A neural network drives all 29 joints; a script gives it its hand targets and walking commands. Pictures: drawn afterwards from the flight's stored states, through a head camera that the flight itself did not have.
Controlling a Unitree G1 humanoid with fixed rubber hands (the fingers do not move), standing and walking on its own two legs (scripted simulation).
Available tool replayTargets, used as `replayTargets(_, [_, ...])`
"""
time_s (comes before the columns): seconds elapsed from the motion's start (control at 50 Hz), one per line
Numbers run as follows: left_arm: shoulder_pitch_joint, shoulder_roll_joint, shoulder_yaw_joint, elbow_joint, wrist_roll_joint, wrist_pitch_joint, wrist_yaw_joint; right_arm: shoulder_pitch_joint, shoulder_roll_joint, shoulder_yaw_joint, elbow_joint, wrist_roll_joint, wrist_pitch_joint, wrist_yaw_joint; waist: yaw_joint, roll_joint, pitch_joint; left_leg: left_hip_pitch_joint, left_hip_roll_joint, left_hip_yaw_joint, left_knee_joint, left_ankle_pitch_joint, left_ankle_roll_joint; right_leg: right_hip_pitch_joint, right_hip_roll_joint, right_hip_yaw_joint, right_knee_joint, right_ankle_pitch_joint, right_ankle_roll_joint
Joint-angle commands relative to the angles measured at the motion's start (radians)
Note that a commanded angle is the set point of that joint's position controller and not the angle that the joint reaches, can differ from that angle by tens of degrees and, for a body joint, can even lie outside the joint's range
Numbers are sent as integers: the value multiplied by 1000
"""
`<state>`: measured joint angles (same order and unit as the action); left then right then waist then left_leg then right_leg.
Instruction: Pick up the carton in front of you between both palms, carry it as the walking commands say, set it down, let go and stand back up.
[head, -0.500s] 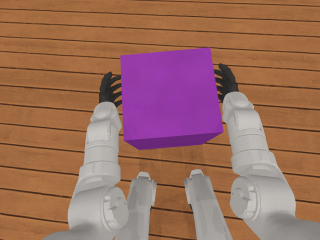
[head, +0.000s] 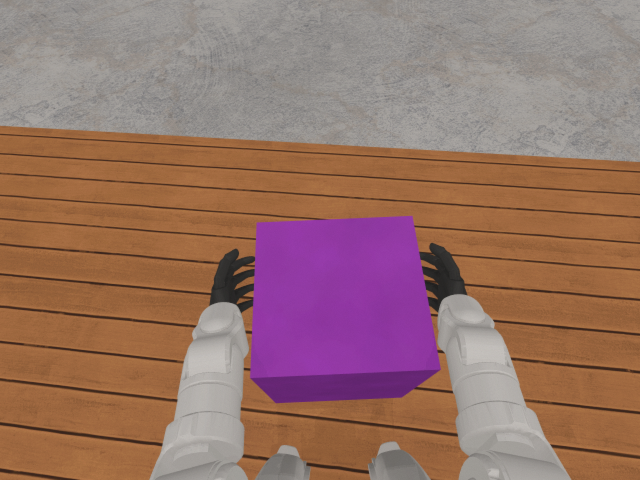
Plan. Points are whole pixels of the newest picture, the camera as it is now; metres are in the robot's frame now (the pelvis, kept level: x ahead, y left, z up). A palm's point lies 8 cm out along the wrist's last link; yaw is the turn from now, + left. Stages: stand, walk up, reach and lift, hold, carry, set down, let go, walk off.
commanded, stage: reach and lift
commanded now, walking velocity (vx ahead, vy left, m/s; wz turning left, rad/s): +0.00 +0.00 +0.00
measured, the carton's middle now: (336, 319) +0.35 +0.00 -0.10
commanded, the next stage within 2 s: hold in 1.40 s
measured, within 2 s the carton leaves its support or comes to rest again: neither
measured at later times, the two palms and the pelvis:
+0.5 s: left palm (194, 299) +0.31 +0.15 +0.08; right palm (482, 296) +0.30 -0.15 +0.08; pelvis +0.02 +0.00 +0.06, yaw +0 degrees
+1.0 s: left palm (193, 292) +0.31 +0.15 +0.09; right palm (484, 287) +0.31 -0.15 +0.09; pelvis +0.02 +0.00 +0.07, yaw +0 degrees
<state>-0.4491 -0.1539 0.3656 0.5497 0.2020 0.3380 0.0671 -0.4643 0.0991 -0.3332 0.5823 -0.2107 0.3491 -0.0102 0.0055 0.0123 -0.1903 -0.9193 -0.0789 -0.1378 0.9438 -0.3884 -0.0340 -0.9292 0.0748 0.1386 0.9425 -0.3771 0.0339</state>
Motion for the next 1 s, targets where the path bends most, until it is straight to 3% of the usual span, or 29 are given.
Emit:
replayTargets(0.0, [-482, -1035, -620, 35, -137, 9, -259, -496, 1042, 589, -14, 147, -11, 228, -6, -19, -507, 375, -53, 78, -191, 318, 14, 449, 54, -75, -184, 326, -21])
replayTargets(0.28, [-260, -1021, -726, -135, -183, 169, -288, -276, 1026, 697, -213, 197, 148, 238, -14, -5, -221, 745, -20, 56, -495, 452, 7, 790, 28, -64, -489, 442, -16])
replayTargets(0.44, [-287, -972, -614, -107, -130, 248, -311, -300, 996, 590, -192, 148, 230, 259, -14, -2, 0, 736, -14, 68, -573, 237, 17, 785, 22, -78, -563, 229, -30])
replayTargets(0.5, [-362, -990, -603, -104, -128, 244, -320, -375, 1008, 585, -185, 150, 226, 271, -10, 2, -13, 737, -11, 71, -566, 185, 20, 780, 20, -82, -554, 179, -34])
replayTargets(0.62, [-423, -1007, -622, -119, -140, 244, -327, -443, 1028, 613, -202, 167, 226, 275, -7, -7, -83, 767, -13, 74, -556, 196, 21, 808, 19, -82, -548, 189, -29])
replayTargets(0.98, [-329, -964, -655, -208, -157, 276, -321, -331, 1013, 633, -280, 176, 265, 256, -9, -13, -98, 838, -27, 78, -587, 359, 14, 896, 26, -81, -585, 363, -10])
